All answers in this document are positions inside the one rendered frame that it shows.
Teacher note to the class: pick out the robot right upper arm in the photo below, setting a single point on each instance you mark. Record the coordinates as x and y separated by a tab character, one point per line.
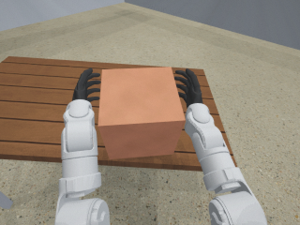
238	208

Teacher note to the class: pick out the carton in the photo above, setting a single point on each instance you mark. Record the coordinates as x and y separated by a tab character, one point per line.
140	113

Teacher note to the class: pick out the table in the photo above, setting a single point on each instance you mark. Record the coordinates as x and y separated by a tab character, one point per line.
34	94

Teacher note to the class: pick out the robot left hand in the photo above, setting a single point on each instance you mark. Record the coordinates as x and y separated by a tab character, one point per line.
81	91

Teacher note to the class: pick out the robot left forearm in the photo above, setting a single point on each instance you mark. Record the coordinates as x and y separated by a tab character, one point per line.
79	150

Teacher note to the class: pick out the robot left upper arm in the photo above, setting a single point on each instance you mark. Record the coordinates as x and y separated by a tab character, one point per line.
84	212

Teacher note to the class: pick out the robot right hand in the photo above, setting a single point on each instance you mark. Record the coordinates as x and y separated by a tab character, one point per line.
193	93

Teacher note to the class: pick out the robot right forearm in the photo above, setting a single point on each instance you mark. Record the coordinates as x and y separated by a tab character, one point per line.
220	173

